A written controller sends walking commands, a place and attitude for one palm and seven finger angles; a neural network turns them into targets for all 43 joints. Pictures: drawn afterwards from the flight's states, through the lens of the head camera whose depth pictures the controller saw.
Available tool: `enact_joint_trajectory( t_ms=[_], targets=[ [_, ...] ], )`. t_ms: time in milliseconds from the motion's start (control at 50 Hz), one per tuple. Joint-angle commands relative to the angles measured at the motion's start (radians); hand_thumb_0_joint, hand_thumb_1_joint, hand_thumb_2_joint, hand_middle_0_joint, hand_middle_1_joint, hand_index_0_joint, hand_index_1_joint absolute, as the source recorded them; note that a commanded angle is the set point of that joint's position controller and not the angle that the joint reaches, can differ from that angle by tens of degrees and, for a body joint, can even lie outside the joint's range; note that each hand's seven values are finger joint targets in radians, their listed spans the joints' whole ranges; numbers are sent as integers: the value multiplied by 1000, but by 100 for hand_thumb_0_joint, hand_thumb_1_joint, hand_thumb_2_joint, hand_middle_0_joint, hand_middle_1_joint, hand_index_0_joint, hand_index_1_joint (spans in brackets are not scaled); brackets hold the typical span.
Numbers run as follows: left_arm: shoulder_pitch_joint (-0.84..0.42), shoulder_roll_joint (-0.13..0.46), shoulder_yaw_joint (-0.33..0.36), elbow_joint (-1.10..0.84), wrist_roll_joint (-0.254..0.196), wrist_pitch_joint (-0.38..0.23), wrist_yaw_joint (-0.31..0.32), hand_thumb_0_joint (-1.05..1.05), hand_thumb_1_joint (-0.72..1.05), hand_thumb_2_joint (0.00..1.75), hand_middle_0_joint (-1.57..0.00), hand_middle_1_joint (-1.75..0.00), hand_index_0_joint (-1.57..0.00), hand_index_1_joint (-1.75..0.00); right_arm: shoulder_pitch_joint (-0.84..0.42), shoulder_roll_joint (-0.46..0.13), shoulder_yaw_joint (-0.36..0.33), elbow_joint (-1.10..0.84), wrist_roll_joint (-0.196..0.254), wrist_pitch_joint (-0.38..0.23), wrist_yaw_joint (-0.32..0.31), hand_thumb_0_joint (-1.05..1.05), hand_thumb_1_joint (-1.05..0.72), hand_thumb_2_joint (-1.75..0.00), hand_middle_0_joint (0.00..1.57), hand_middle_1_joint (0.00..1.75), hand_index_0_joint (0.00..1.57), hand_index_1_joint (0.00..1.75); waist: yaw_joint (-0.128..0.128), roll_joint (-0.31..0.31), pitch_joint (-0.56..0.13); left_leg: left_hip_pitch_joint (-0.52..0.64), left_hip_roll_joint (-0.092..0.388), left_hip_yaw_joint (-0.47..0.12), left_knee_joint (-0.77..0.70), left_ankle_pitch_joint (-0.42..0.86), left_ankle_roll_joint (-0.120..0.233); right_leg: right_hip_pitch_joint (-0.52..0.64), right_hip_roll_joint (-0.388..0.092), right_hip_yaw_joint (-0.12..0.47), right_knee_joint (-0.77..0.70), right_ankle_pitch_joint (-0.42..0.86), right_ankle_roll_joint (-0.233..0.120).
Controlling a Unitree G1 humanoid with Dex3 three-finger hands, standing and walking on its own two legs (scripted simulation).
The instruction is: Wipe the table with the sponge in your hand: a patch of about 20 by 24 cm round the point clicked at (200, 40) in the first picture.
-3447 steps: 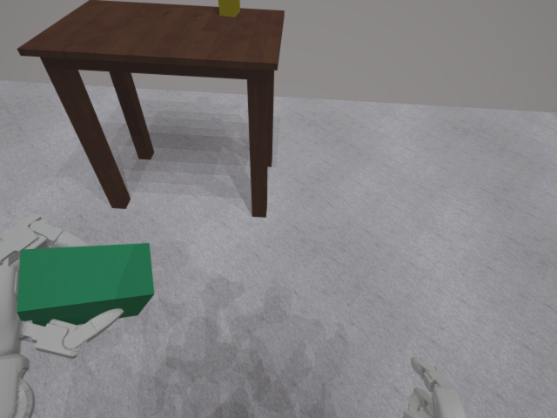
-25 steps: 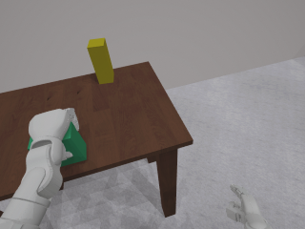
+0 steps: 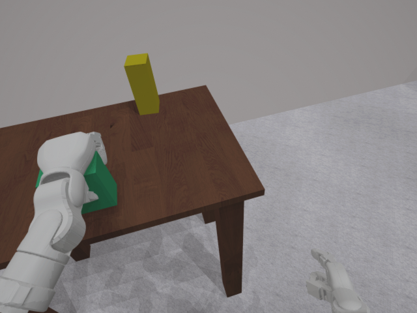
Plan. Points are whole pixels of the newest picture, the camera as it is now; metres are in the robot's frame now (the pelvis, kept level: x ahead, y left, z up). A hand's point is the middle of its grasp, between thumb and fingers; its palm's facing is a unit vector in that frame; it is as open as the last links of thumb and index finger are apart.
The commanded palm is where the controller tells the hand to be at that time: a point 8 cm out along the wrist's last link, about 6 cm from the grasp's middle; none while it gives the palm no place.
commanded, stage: lift the sponge slowly off the table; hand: left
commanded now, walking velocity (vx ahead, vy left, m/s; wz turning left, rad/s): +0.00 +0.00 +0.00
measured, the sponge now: (85, 190) +0.29 +0.30 +0.10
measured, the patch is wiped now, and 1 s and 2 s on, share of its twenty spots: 0.95 0.95 0.95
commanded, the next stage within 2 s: bring the sponge back beside the body in 0.74 s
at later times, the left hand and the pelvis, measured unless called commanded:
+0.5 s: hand (76, 160) +0.30 +0.28 +0.18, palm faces +0.13 -0.04 -0.99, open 9.6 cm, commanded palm +0.27 +0.28 +0.25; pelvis +0.00 +0.00 +0.00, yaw +0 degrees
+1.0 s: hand (81, 154) +0.31 +0.28 +0.18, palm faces +0.11 -0.04 -0.99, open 9.6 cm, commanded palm +0.26 +0.29 +0.25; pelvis +0.00 +0.00 +0.00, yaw -1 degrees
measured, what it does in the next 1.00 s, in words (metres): stands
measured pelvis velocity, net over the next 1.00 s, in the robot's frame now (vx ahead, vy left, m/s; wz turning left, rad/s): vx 0.00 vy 0.00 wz -0.01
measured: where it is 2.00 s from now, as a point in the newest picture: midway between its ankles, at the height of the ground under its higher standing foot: outside the picture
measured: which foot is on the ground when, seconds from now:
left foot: down 0.00-1.00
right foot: down 0.00-1.00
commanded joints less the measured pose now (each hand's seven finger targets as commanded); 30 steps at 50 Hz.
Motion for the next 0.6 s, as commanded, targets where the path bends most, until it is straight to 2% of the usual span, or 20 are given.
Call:
enact_joint_trajectory(
  t_ms=[0,40,60,80,120,140,160,200,220,240,280,340,360,420,440,460,480,540,560,580],
  targets=[
    [-403,251,134,-157,42,-17,32,0,10,130,-120,-160,-120,-160,-217,-99,-36,-161,0,-59,-15,0,-90,-90,20,30,20,30,-12,-61,-225,84,-21,10,-27,213,23,18,6,43,-58,253,-16],
    [-400,294,176,-183,43,-15,34,0,10,130,-120,-160,-120,-160,-228,-99,-34,-173,0,-61,-13,0,-90,-90,20,30,20,30,3,-24,-263,95,-22,4,-23,231,23,35,11,60,-49,272,-24],
    [-416,244,133,-205,37,-21,30,0,10,130,-120,-160,-120,-160,-227,-90,-31,-176,1,-65,-10,0,-90,-90,20,30,20,30,-3,-31,-256,90,-25,8,-19,248,24,40,5,43,-43,288,-21],
    [-386,252,147,-181,29,-19,29,0,10,130,-120,-160,-120,-160,-218,-92,-34,-168,0,-64,-9,0,-90,-90,20,30,20,30,-2,-50,-249,89,-21,8,-20,254,24,42,6,43,-44,297,-19],
    [-386,295,179,-156,33,-8,25,0,10,130,-120,-160,-120,-160,-217,-101,-37,-163,-3,-55,-8,0,-90,-90,20,30,20,30,4,-66,-239,76,-20,12,-23,249,21,46,3,50,-46,309,-16],
    [-387,330,211,-156,41,0,29,0,10,130,-120,-160,-120,-160,-227,-104,-33,-170,-1,-51,-4,0,-90,-90,20,30,20,30,13,-43,-255,76,-19,6,-23,241,18,45,9,65,-44,290,-24],
    [-404,271,160,-192,32,-5,25,0,10,130,-120,-160,-120,-160,-233,-93,-31,-180,0,-58,-1,0,-90,-90,20,30,20,30,9,-51,-261,75,-22,14,-15,254,22,55,1,48,-36,308,-17],
    [-355,319,210,-204,23,-3,22,0,10,130,-120,-160,-120,-160,-226,-101,-39,-174,-3,-53,4,0,-90,-90,20,30,20,30,18,-43,-273,76,-20,8,-13,287,21,75,4,58,-26,357,-20],
    [-348,303,199,-237,19,-1,17,0,10,130,-120,-160,-120,-160,-235,-97,-39,-183,-3,-51,6,0,-90,-90,20,30,20,30,20,-41,-279,81,-24,11,-8,301,22,80,2,58,-22,379,-18],
    [-327,321,224,-247,16,10,17,0,10,130,-120,-160,-120,-160,-245,-98,-36,-192,0,-49,9,0,-90,-90,20,30,20,30,25,-24,-288,84,-22,7,-4,296,21,75,8,74,-22,372,-23],
    [-306,283,192,-248,6,18,8,0,10,130,-120,-160,-120,-160,-239,-93,-35,-188,2,-49,11,0,-90,-90,20,30,20,30,14,-61,-260,72,-20,11,-5,302,23,70,3,56,-18,379,-15],
    [-339,316,206,-277,13,42,1,0,10,130,-120,-160,-120,-160,-258,-99,-33,-198,6,-45,9,0,-90,-90,20,30,20,30,15,-25,-254,77,-20,4,-6,280,22,43,9,68,-24,340,-21],
    [-368,264,152,-276,11,43,-4,0,10,130,-120,-160,-120,-160,-254,-91,-28,-194,8,-49,8,0,-90,-90,20,30,20,30,1,-44,-233,73,-20,10,-5,278,24,32,3,48,-23,332,-15],
    [-405,291,157,-310,13,43,-14,0,10,130,-120,-160,-120,-160,-254,-96,-34,-193,5,-51,3,0,-90,-90,20,30,20,30,5,-38,-253,90,-22,4,-9,276,25,35,3,51,-27,330,-15],
    [-406,317,184,-292,18,53,-12,0,10,130,-120,-160,-120,-160,-264,-97,-30,-196,8,-52,2,0,-90,-90,20,30,20,30,8,-30,-256,91,-20,-2,-6,260,24,22,10,64,-31,305,-22],
    [-429,278,142,-267,21,52,-18,0,10,130,-120,-160,-120,-160,-259,-89,-22,-189,9,-55,1,0,-90,-90,20,30,20,30,-1,-62,-232,76,-22,6,-6,252,24,17,2,46,-30,291,-15],
    [-439,282,141,-227,23,53,-20,0,10,130,-120,-160,-120,-160,-248,-91,-23,-175,9,-52,-1,0,-90,-90,20,30,20,30,-8,-73,-212,73,-18,3,-16,237,23,5,3,47,-40,276,-15],
    [-501,330,168,-240,38,57,-22,0,10,130,-120,-160,-120,-160,-266,-94,-21,-187,10,-52,-4,0,-90,-90,20,30,20,30,5,-23,-256,88,-20,-3,-17,222,20,8,8,65,-44,253,-24],
    [-538,273,113,-237,35,51,-29,0,10,130,-120,-160,-120,-160,-259,-86,-16,-185,9,-59,-3,0,-90,-90,20,30,20,30,-3,-40,-265,81,-23,4,-12,235,20,19,0,41,-33,258,-19],
    [-514,278,121,-201,25,50,-32,0,10,130,-120,-160,-120,-160,-247,-85,-19,-174,9,-58,-3,0,-90,-90,20,30,20,30,-6,-57,-239,80,-19,1,-18,228,21,12,1,45,-41,257,-17]
  ],
)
